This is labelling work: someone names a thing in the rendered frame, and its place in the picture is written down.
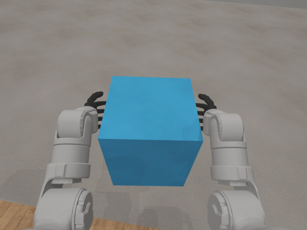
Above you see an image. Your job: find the robot right hand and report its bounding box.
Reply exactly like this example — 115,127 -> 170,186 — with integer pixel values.
196,94 -> 217,131

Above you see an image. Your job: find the right robot upper arm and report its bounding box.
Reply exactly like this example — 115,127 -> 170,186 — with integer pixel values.
207,190 -> 289,230

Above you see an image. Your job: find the carton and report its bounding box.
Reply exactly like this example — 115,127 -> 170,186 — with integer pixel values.
98,76 -> 203,186

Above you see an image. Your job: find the left robot upper arm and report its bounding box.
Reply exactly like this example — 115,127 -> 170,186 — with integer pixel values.
23,188 -> 93,230

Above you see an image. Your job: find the robot right forearm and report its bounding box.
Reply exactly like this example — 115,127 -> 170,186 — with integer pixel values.
203,109 -> 266,220

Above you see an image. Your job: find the robot left forearm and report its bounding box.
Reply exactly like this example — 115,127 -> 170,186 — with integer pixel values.
34,106 -> 98,226

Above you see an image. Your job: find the robot left hand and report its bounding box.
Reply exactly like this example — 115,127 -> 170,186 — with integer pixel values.
84,92 -> 106,129

